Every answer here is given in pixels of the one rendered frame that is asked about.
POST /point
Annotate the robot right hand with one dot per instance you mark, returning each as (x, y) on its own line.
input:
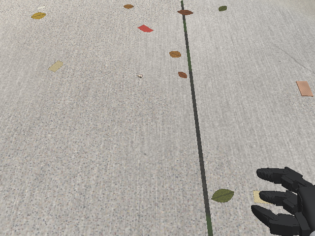
(301, 221)

